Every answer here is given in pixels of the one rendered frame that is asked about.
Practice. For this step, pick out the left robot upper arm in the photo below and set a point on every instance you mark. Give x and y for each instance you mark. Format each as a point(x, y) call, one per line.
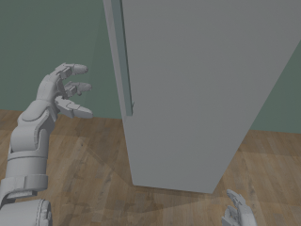
point(29, 213)

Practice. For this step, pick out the robot left hand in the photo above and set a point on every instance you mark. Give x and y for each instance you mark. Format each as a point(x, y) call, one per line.
point(51, 88)

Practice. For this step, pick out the left robot forearm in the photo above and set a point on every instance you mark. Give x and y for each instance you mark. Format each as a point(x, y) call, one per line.
point(28, 153)

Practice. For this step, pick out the robot right hand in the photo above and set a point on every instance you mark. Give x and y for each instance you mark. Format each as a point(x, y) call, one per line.
point(243, 216)

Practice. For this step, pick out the handle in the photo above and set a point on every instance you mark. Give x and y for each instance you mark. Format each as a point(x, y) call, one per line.
point(117, 10)

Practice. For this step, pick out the fridge door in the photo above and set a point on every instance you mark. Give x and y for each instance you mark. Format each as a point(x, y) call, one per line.
point(200, 72)

